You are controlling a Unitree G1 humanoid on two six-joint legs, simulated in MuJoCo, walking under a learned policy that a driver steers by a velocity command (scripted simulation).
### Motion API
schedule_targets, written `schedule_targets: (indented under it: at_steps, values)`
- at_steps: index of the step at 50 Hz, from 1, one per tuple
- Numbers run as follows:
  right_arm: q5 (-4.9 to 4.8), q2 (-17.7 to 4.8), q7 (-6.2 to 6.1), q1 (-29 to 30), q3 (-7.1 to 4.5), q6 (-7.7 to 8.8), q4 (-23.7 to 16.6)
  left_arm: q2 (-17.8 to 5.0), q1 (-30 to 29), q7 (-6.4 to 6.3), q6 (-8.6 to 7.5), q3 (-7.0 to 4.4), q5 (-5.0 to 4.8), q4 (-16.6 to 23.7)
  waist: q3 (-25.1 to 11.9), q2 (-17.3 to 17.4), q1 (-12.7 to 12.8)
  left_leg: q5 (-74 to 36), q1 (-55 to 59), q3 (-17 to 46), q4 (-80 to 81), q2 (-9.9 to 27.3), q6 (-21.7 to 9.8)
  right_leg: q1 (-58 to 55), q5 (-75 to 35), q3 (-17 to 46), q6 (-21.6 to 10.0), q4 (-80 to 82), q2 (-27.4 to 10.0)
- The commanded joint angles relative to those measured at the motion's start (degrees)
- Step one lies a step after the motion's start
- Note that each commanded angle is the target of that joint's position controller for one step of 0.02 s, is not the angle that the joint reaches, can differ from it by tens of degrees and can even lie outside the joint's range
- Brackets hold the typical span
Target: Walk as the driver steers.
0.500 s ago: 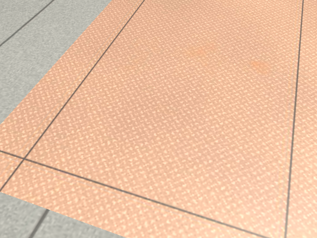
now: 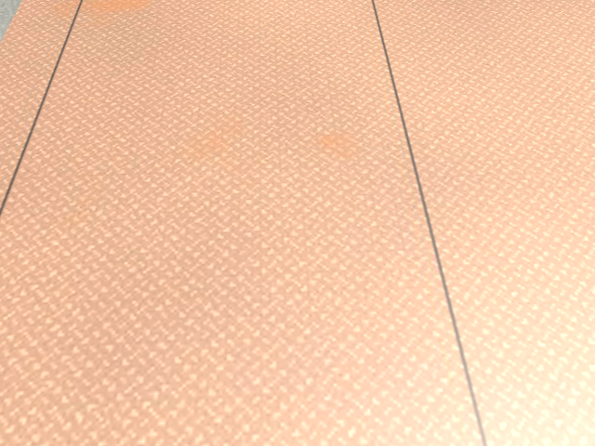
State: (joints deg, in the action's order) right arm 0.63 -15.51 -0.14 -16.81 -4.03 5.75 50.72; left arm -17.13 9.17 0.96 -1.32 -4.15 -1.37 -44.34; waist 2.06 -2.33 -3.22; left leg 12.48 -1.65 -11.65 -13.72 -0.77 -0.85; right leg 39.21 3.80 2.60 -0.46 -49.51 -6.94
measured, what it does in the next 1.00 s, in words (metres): walks ahead, turning right: right foot, then left foot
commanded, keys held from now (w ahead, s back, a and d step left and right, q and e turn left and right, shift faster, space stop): w+e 0.08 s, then e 0.32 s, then no key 0.60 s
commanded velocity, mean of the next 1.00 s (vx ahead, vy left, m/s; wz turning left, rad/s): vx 0.16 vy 0.00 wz -0.35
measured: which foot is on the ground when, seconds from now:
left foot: down 0.00-0.18, up 0.20-0.68, down 0.70-1.00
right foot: up 0.00-0.16, down 0.18-1.00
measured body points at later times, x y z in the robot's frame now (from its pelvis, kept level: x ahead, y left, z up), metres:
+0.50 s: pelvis +0.20 -0.07 +0.00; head +0.25 -0.11 +0.44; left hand +0.40 +0.18 -0.09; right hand +0.30 -0.38 -0.12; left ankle +0.34 +0.09 -0.68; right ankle +0.23 -0.14 -0.74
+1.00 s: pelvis +0.29 -0.05 -0.01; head +0.30 -0.06 +0.44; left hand +0.50 +0.16 -0.12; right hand +0.35 -0.35 -0.12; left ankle +0.34 +0.07 -0.74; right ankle +0.23 -0.14 -0.74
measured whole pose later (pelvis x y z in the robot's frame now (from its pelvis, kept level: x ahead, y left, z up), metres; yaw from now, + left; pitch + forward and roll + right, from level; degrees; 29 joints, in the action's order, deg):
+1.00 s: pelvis +0.29 -0.05 -0.01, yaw -20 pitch +0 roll +0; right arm 0.6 -14.5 -0.3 -6.5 -1.8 1.6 45.6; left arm -14.8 11.8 -0.5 1.8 -2.3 0.7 -42.0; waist 1.6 0.0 -0.1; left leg 15.1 -14.9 1.5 -30.3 -0.2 0.6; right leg 11.3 18.7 7.5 -2.3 -30.8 5.0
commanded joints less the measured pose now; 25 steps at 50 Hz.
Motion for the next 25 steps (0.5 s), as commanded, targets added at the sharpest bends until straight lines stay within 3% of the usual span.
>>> schedule_targets:
  at_steps: [1, 4, 5, 7, 8, 9, 10, 11, 12, 13, 14, 15, 17, 20, 23, 25]
  values:
    - [-0.62, -9.61, -0.66, 3.69, -2.2, 0.39, -3.75, -0.62, -3.83, 1.3, -0.6, 0.44, 0.21, 4.88, 2.31, 4.62, 0.45, -15.66, -2.5, 3.31, 6.71, 16.12, -8.6, -2.25, -5.1, -2.1, -0.69, 7.18, -0.22]
    - [-1.7, -11.08, -0.71, 1.9, -2.85, -0.76, -2.65, -1.73, -7.3, 2.03, -0.37, 0.16, 0.19, 7.34, 3.26, 4.8, 0.04, -18.43, 3.55, 1.77, 3.96, 18.03, -7.34, -1.24, -1.12, -3.63, -2.57, 10.94, 0.65]
    - [-1.92, -11.72, -0.82, 2.73, -3.04, -1.3, -2.71, -2.37, -7.31, 2.24, -0.31, -0.18, 0.41, 7.96, 3.42, 5.17, 0.9, -26.45, 4.71, 0.78, 0.85, 18.12, -6.58, -2.4, 1.29, -4.86, -3.39, 12.16, 1.84]
    - [-2.53, -13.24, -1.28, 4.29, -3.49, -2.49, -3.37, -5.03, -1.03, 2.3, -0.2, -1.75, 0.83, 7.39, -1.44, 6.97, 4.95, -48.32, 5.39, -0.79, -11.71, 16.87, -4.7, -12.13, 5.4, -8.81, -5.45, 13.23, 6.88]
    - [-2.86, -12.65, -1.39, 5.26, -3.21, -2.95, -3.85, -7.65, 7.68, 1.94, -0.29, -3.38, 0.73, 5.18, -6.09, 5.85, 9.59, -49.48, 2.34, -2.06, -23.34, 14.35, -2.64, -23.66, 0.01, -9.7, -7.17, 17.68, 9.97]
    - [-1.62, -10.58, -1.35, 3.56, -2.4, -2.61, -4.52, -12.29, 14.5, 0.64, 0.14, -5.26, 0.77, 3.62, -10.68, 0.25, 12.12, -32.14, -9.62, -2.36, -39.79, 11.05, 1.35, -39.22, -14.77, -2.48, -9.72, 19.3, 6.71]
    - [1.68, -2.45, -0.6, -2.96, 0.11, -1.6, -7.04, -19.21, 11.28, -0.22, 0.29, -5.78, 1.33, 5.08, -16.4, -15.92, 3.76, 25.48, -33.26, 1.35, -61.94, 0.08, 5.7, -57.63, -33.65, 24.18, -20.28, 17.44, -9.31]
    - [-0.12, -6.96, 0.01, -2.02, -0.07, -0.25, -6.3, -16.32, 12.23, 0.49, -0.32, -4.86, 1.63, 8.16, -29.45, -7.46, 7.94, 29.19, -35.5, 15.53, -69.69, -1.16, 5.13, -60.14, -27.55, 38.14, -25.7, 23.85, -14.99]
    - [-2.36, -9.38, 0.02, 4.65, -0.83, 0.02, -8.03, -13.08, 9.74, 0.97, -0.89, -3.93, 1.53, 8.3, -22.93, -2.09, 8.73, 23.53, -38.78, 16.87, -68.95, 1.36, 3.81, -55.41, -26.16, 30.59, -22.79, 25.88, -12.54]
    - [-1.98, -8.55, -0.61, 6.86, -0.54, 0.02, -8.65, -10.77, 6.61, 0.9, -1.24, -3.41, 0.42, 7.99, -15.07, 0.94, 6.9, 18.1, -40.1, 15.92, -64.04, 3.48, 3.15, -47.07, -23.12, 24.04, -19.76, 26.63, -9.35]
    - [-0.72, -8.86, -1.4, 7.05, -0.76, -0.43, -7.98, -8.92, 3.5, 0.55, -1.17, -2.88, 0.05, 8.42, -10.85, 2.33, 5.02, 14.44, -38.08, 15.99, -60.25, 5.41, 3.31, -39.48, -22.14, 20.31, -17.63, 27.67, -7.23]
    - [-0.32, -9.81, -1.75, 6.18, -1.19, -1.26, -7.97, -7.96, 1.4, 0.19, -0.97, -2.49, 0.71, 9.17, -9.45, 1.14, 3.0, 12.32, -33.85, 16.48, -58.02, 6.23, 3.22, -33.13, -23.44, 17.95, -16.85, 29.11, -5.77]
    - [-0.03, -8.9, -1.9, 4.61, -1.24, -2.66, -8.19, -8.42, 0.23, -0.18, -0.81, -2.61, 1.8, 9.98, -9.39, 0.09, 1.23, 10.35, -29.67, 16.01, -54.85, 5.37, 3.7, -27.2, -27.61, 15.62, -16.65, 30.29, -4.34]
    - [0.46, -7.12, -2.3, 5.62, -0.73, -3.53, -8.92, -9.76, 1.49, -1.29, -0.41, -3.03, 1.27, 9.74, -10.41, -0.31, 1.27, 6.35, -30.33, 15.96, -48.42, 3.71, 5.29, -26.28, -30.22, 13.49, -16.08, 29.66, -2.59]
    - [0.1, -6.54, -2.18, 7.81, -0.4, -4.21, -9.31, -8.7, 1.75, -2.41, 0.74, -2.47, 0.84, 9.6, -10.9, -1.7, 2.36, 0.76, -31.48, 16.39, -41.84, 3.79, 6.37, -27.97, -22.35, 12.97, -14.02, 29.4, -1.72]
    - [-0.25, -6.3, -1.98, 10.3, -0.26, -4.47, -9.96, -8.2, 2.02, -2.78, 1.27, -2.11, 1.13, 9.27, -9.85, -2.72, 3.5, -1.72, -30.82, 16.63, -37.32, 3.93, 6.51, -27.93, -15.54, 13.52, -12.79, 29.84, -1.33]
